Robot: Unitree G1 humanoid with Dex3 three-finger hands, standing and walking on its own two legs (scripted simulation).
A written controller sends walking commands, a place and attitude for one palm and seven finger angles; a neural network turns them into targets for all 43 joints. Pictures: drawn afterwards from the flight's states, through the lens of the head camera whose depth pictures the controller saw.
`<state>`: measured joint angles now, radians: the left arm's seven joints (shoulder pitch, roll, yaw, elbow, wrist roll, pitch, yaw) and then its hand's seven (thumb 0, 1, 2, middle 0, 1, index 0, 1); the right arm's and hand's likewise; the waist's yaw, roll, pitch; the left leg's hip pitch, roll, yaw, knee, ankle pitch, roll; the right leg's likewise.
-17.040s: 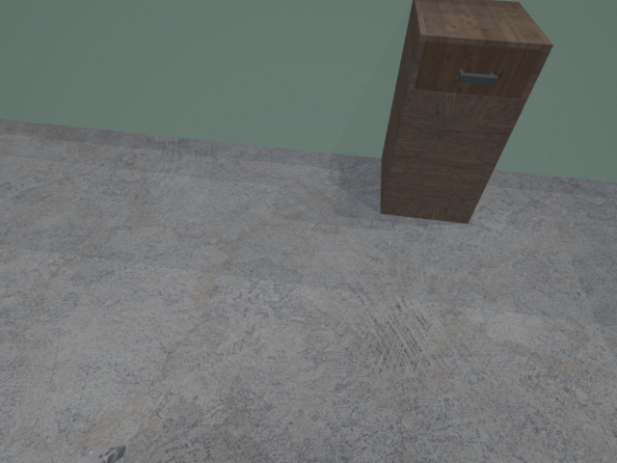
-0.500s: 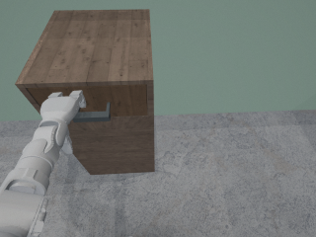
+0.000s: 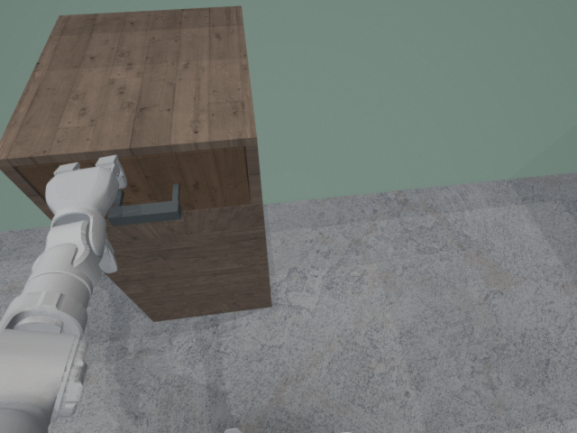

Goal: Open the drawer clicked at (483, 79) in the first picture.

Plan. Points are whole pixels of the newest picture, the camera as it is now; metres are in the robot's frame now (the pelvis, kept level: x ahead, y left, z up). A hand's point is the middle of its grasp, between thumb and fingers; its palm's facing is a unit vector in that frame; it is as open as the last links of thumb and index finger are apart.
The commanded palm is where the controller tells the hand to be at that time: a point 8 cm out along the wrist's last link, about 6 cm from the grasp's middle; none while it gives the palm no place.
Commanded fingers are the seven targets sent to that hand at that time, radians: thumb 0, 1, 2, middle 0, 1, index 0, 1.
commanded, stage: move the hooked fingers above the handle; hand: left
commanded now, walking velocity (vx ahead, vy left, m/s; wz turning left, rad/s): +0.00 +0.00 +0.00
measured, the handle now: (147, 202) +0.50 +0.24 -0.04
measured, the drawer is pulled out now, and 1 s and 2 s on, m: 0.00 0.00 0.00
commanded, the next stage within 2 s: lower the fingers behind the handle in 1.52 s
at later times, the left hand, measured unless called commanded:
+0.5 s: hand (108, 209) +0.44 +0.26 +0.03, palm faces -0.02 -0.03 -1.00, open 13.7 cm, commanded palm +0.42 +0.25 +0.08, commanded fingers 0.00 -0.50 0.30 -0.30 -1.20 -0.30 -1.20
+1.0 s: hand (137, 199) +0.46 +0.22 +0.03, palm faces +0.04 +0.00 -1.00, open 13.7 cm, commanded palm +0.43 +0.25 +0.07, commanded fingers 0.00 -0.50 0.30 -0.30 -1.20 -0.30 -1.20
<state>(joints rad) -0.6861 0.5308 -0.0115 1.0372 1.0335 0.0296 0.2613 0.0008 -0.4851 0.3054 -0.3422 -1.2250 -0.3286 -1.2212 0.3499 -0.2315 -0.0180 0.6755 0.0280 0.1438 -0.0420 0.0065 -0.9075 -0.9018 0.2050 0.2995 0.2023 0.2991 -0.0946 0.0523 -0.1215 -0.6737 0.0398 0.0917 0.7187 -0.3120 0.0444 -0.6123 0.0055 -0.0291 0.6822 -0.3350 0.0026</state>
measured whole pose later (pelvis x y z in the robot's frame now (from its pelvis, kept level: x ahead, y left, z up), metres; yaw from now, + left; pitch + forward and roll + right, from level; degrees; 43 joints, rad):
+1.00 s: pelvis +0.01 -0.01 +0.00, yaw -1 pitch +17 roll -1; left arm -0.68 0.43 0.00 0.96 1.08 0.03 0.41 0.00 -0.49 0.31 -0.40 -1.27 -0.32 -1.23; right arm 0.29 -0.26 -0.03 0.68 0.02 0.16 -0.02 0.01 -0.91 -0.90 0.20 0.30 0.20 0.30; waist -0.08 0.06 -0.13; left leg -0.70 0.05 0.10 0.75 -0.33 0.03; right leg -0.66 0.01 -0.02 0.73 -0.36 -0.01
